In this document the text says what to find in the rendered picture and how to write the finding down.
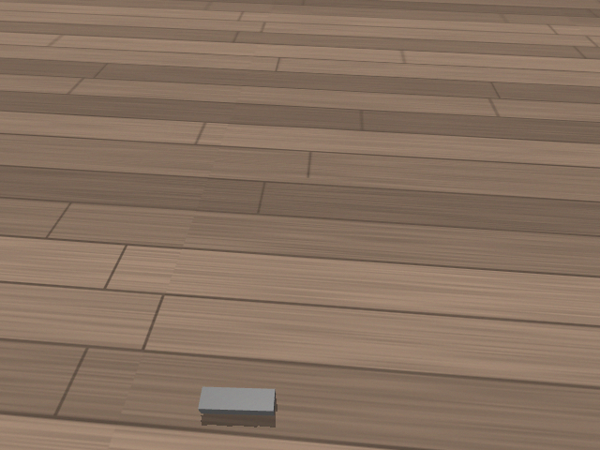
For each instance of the carton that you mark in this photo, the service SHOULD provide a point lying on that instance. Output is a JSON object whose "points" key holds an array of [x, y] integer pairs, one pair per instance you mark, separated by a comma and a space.
{"points": [[246, 401]]}

